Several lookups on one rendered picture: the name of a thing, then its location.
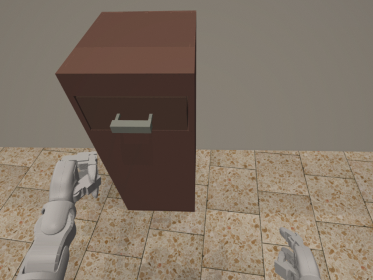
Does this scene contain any drawer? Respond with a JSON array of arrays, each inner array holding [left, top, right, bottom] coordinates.
[[76, 96, 188, 130]]

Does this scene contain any robot right hand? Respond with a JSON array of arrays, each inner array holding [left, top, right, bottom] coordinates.
[[275, 227, 321, 280]]

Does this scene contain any left robot forearm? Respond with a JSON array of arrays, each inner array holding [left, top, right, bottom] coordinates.
[[16, 200, 76, 280]]

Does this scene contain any robot left hand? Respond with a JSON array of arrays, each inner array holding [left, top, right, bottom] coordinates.
[[49, 151, 101, 205]]

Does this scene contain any cabinet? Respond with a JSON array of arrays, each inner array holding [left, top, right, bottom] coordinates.
[[55, 10, 196, 212]]

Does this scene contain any handle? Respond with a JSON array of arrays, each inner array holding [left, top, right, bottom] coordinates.
[[110, 114, 153, 134]]

